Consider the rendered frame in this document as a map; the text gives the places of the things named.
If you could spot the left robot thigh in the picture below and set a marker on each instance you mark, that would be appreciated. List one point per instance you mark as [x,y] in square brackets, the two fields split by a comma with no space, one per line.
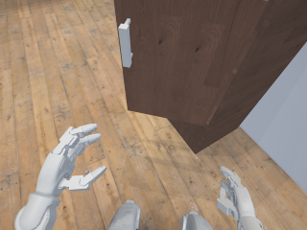
[127,217]

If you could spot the right robot thigh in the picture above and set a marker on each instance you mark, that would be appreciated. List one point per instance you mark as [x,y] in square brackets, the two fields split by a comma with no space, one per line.
[194,222]

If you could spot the robot left forearm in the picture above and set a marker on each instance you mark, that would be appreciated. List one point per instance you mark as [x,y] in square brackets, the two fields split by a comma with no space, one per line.
[40,213]

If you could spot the handle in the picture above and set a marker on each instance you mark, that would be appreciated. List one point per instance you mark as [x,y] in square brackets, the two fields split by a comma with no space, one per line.
[124,36]

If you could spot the robot right hand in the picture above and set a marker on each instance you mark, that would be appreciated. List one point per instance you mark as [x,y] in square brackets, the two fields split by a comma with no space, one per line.
[239,203]

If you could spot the robot left hand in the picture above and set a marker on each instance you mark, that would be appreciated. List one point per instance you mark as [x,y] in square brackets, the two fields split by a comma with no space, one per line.
[60,161]

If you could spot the robot thigh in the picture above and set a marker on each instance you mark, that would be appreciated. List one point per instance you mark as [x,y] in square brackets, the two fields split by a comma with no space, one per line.
[194,222]
[127,217]

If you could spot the cupboard door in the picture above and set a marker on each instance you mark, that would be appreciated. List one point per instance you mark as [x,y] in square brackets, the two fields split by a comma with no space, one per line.
[183,53]

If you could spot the robot right forearm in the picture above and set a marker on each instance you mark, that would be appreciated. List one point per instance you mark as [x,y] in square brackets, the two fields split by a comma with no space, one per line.
[249,223]

